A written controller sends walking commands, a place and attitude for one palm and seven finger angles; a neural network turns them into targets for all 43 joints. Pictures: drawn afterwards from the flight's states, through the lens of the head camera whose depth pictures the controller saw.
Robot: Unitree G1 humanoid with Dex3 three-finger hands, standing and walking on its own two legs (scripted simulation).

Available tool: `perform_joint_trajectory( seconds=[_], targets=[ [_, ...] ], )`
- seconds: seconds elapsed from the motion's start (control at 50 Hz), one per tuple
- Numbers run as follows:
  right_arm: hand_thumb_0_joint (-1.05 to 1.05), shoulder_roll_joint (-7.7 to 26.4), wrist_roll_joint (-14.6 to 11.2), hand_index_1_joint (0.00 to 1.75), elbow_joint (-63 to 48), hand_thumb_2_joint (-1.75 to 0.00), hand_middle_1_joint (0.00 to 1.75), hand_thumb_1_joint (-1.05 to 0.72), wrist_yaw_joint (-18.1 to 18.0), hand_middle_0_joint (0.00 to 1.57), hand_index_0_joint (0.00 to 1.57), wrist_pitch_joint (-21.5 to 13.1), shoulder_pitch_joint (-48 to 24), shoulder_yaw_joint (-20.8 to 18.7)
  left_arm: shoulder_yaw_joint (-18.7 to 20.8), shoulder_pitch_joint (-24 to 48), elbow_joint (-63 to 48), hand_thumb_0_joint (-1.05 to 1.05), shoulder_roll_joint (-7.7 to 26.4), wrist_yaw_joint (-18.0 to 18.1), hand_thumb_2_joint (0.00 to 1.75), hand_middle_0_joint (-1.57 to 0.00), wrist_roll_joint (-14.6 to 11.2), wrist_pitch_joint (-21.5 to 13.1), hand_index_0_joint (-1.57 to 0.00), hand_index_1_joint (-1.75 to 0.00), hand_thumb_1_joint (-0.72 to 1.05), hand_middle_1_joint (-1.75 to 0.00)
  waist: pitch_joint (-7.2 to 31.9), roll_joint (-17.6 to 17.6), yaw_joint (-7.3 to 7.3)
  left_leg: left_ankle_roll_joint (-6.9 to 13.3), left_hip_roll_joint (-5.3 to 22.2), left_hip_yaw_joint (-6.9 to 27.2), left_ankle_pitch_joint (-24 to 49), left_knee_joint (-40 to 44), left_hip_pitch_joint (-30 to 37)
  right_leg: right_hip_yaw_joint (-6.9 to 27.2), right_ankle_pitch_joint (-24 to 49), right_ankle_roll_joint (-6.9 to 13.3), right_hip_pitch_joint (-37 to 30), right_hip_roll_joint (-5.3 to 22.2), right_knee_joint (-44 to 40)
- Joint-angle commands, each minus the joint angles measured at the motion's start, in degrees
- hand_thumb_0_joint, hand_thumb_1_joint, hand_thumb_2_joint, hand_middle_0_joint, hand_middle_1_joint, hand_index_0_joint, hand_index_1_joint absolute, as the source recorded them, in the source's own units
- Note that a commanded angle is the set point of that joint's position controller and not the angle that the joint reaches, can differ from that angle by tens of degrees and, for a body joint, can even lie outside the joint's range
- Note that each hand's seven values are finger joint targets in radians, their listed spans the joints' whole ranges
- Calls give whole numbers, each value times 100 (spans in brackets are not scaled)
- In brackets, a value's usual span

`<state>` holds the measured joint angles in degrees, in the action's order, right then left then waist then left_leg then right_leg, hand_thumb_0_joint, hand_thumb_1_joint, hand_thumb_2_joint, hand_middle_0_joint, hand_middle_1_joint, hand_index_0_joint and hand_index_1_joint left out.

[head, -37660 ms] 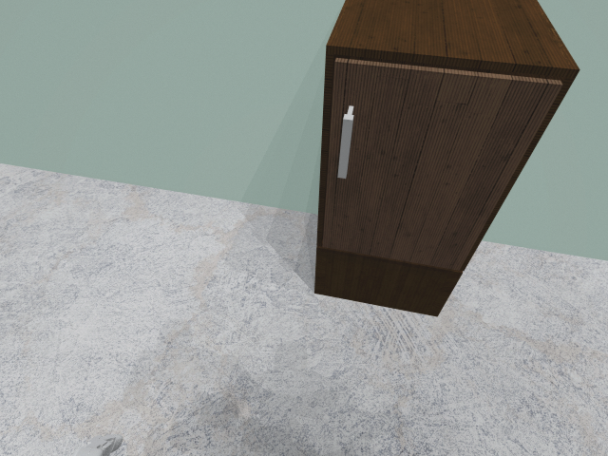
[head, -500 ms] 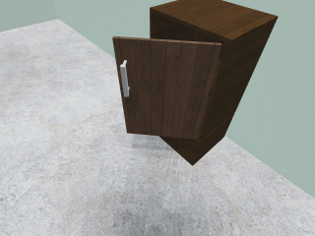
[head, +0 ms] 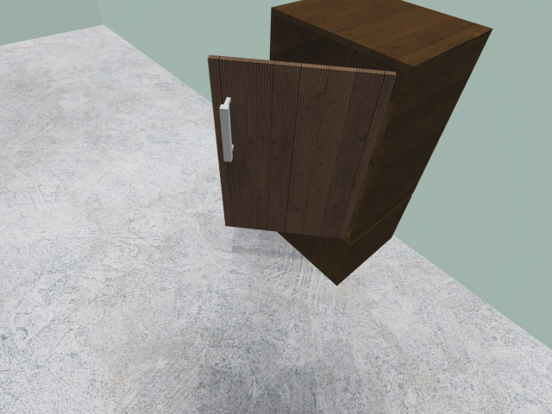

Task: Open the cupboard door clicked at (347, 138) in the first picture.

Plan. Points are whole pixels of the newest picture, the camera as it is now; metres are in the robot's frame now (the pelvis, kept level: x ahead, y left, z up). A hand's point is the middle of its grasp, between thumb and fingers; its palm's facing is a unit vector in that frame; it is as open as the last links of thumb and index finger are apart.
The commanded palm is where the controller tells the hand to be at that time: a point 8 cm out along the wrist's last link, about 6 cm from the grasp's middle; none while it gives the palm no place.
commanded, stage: come to a stop and stand still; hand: left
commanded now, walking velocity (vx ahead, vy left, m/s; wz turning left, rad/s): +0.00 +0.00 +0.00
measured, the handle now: (228, 130) +0.76 +0.17 -0.02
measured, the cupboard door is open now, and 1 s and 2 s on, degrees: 42 42 42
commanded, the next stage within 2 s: look again from close up in 0.18 s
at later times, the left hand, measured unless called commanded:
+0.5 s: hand out of the picture -0.02 +0.18 -0.18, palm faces +0.03 -0.99 -0.15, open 7.4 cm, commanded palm none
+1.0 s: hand out of the picture -0.01 +0.15 -0.17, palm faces -0.01 -0.99 -0.14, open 7.4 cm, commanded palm none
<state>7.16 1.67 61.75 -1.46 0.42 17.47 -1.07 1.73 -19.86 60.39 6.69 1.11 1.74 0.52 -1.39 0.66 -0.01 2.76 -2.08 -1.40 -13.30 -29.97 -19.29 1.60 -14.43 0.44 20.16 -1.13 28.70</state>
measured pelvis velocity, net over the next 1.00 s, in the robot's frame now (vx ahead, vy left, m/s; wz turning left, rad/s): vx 0.00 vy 0.00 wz -0.05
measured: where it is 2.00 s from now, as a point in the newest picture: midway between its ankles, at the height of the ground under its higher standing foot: outside the picture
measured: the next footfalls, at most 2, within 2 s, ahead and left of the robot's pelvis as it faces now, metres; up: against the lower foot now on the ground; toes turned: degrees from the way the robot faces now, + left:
left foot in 0.34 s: +0.05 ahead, +0.10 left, +0.00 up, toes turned -1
right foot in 0.50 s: +0.04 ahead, -0.12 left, +0.00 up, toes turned -1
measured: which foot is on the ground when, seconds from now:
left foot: down 0.00-0.20, up 0.22-0.32, down 0.34-1.00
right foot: down 0.00-0.38, up 0.40-0.48, down 0.50-1.00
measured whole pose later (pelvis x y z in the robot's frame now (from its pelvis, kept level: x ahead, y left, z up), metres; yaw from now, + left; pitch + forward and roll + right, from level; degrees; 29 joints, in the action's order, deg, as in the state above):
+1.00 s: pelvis +0.00 +0.00 +0.01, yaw -3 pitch +0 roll +0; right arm 7.6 1.3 63.7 -1.3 -1.1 17.0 -0.4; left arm 0.3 -19.7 62.4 6.4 1.1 1.5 -1.1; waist -1.0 0.6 -0.3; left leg 2.0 -1.4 -2.4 -13.4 -25.9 -13.0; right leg 1.7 -13.7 0.5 14.0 -0.4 27.2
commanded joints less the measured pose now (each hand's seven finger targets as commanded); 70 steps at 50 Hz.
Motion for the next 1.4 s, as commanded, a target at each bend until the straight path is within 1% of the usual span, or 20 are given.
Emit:
perform_joint_trajectory(
  seconds=[0.0,0.06,0.1,0.16,0.2,0.26,0.3,0.34,0.4,0.46,0.5,0.54,0.88,1.0,1.12,1.16,1.2,1.22,1.26,1.38],
  targets=[
    [0,770,-23,30,-273,-90,30,-90,-18,20,20,-55,59,-197,122,-633,-124,0,365,-35,90,-20,13,13,-20,-30,90,-30,-251,-599,-161,94,937,1205,-2664,1710,-1014,115,-932,71,-535,64,386],
    [0,952,-54,30,-468,-90,30,-90,-10,20,20,-61,-601,-230,122,-1228,4,0,164,-46,90,-20,46,79,-20,-30,90,-30,-198,-761,-507,316,1304,1307,-2799,2088,-1837,-280,-408,15,-1393,21,1532],
    [0,904,-39,30,-509,-90,30,-90,8,20,20,-46,-595,-226,81,-1344,24,0,140,0,90,-20,34,6,-20,-30,90,-30,-420,-336,-466,230,1087,1087,-2512,1639,-1445,-107,-649,82,-1152,161,527],
    [0,452,-88,30,-402,-90,30,-90,60,20,20,49,-18,-164,26,-710,-137,0,569,61,90,-20,8,-114,-20,-30,90,-30,-697,862,81,-158,242,390,-1074,20,10,1658,-2987,510,900,1059,-1699],
    [0,451,-72,30,-178,-90,30,-90,63,20,20,166,497,-238,96,195,-405,0,763,124,90,-20,-32,-85,-20,-30,90,-30,-521,1596,387,-235,60,122,-513,-1715,1113,1814,-3543,624,2135,1398,-2390],
    [0,281,-97,30,-49,-90,30,-90,67,20,20,25,1015,-166,136,575,-520,0,783,146,90,-20,-12,-80,-20,-30,90,-30,-387,714,570,-190,190,149,-586,-723,1464,1097,-2475,468,1924,1097,-1693],
    [0,400,-38,30,-101,-90,30,-90,0,20,20,-147,787,-98,92,-66,-353,0,558,73,90,-20,-55,-58,-20,-30,90,-30,-627,-668,200,1,681,975,-1220,1179,738,701,-1491,234,1123,429,-550],
    [0,691,-43,30,-302,-90,30,-90,-60,20,20,-228,144,-100,73,-376,-186,0,412,3,90,-20,-37,-58,-20,-30,90,-30,-537,-1198,-165,295,1371,1703,-2155,2184,-644,-9,-266,68,-382,239,355],
    [0,797,-71,30,-434,-90,30,-90,-61,20,20,-199,-311,-120,51,-579,-38,0,301,-36,90,-20,16,4,-20,-30,90,-30,-433,-572,-374,386,1353,1467,-2235,2149,-1225,-65,-83,27,-1074,266,857],
    [0,659,-75,30,-314,-90,30,-90,-47,20,20,-210,-66,-89,-22,-549,-37,0,325,-2,90,-20,-15,-112,-20,-30,90,-30,-529,-52,-271,159,882,1130,-1520,1613,-665,336,0,124,-898,449,-358],
    [0,563,-87,30,-188,-90,30,-90,-19,20,20,-233,204,-69,-29,-437,-41,0,490,25,90,-20,-38,-145,-20,-30,90,-30,-351,-468,-95,31,753,1058,-1215,1569,-102,431,-142,187,-627,571,-590],
    [0,633,-85,30,-138,-90,30,-90,-23,20,20,-212,241,-103,-30,-296,-29,0,484,19,90,-20,-43,-167,-20,-30,90,-30,-169,41,-68,30,856,1059,-1182,1531,81,312,-77,134,-665,482,-577],
    [0,524,-95,30,96,-90,30,-90,-17,20,20,-252,361,-13,-86,-326,95,0,532,52,90,-20,-57,-254,-20,-30,90,-30,-76,74,14,-72,695,565,-430,1168,625,530,-100,201,-575,578,-783],
    [0,548,-36,30,-72,-90,30,-90,38,20,20,-209,287,-84,72,-514,-28,0,632,-53,90,-20,-20,-208,-20,-30,90,-30,-635,224,-76,8,524,413,-1593,673,55,1026,-1959,479,-173,647,-954],
    [0,398,-55,30,-245,-90,30,-90,60,20,20,-365,264,-57,210,-756,-32,0,761,-66,90,-20,-47,-284,-20,-30,90,-30,-537,624,-80,-56,294,-124,-716,-356,-239,1520,-1356,893,-720,1085,-934],
    [0,413,-71,30,-164,-90,30,-90,46,20,20,-443,494,-31,211,-603,-72,0,714,-75,90,-20,-46,-295,-20,-30,90,-30,-427,191,61,-19,389,-22,-298,140,454,1068,-442,815,-452,888,-305],
    [0,952,-21,30,206,-90,30,-90,-59,20,20,-510,1550,-149,137,-120,-266,0,415,-107,90,-20,-40,-331,-20,-30,90,-30,-133,-1589,477,689,1735,1840,1471,1061,2490,-381,-309,336,1321,-36,2148],
    [0,961,-4,30,334,-90,30,-90,-105,20,20,-482,1970,-120,101,379,-479,0,487,-74,90,-20,-21,-395,-20,-30,90,-30,-428,-1728,626,1134,2299,2344,2959,1232,2966,-447,-1583,267,2352,20,3159],
    [0,790,9,30,242,-90,30,-90,-112,20,20,-506,1712,-50,157,784,-574,0,483,-109,90,-20,-42,-398,-20,-30,90,-30,-694,-264,448,1283,2366,1872,3667,1175,2503,-150,-1370,250,2526,518,3701],
    [0,779,12,30,168,-90,30,-90,-102,20,20,-566,1098,-57,110,1203,-805,0,262,-269,90,-20,-56,-260,-20,-30,90,-30,-644,-758,148,739,1555,347,3042,1497,1701,-761,-319,209,1319,534,1753]
  ],
)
